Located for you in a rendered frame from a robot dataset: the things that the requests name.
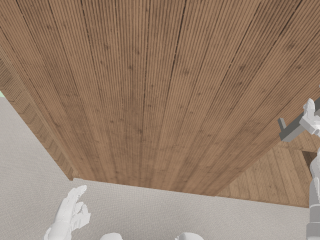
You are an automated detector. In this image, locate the right robot forearm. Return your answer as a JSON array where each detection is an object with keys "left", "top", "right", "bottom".
[{"left": 306, "top": 147, "right": 320, "bottom": 240}]

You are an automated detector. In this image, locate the robot right hand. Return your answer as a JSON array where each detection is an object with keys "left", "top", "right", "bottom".
[{"left": 299, "top": 85, "right": 320, "bottom": 138}]

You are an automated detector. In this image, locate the robot left hand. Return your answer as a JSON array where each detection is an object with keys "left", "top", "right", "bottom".
[{"left": 53, "top": 185, "right": 91, "bottom": 231}]

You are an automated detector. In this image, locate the handle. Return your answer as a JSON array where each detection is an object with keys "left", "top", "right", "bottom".
[{"left": 277, "top": 97, "right": 320, "bottom": 142}]

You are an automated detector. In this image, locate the left robot forearm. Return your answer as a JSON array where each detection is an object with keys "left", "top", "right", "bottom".
[{"left": 41, "top": 221, "right": 72, "bottom": 240}]

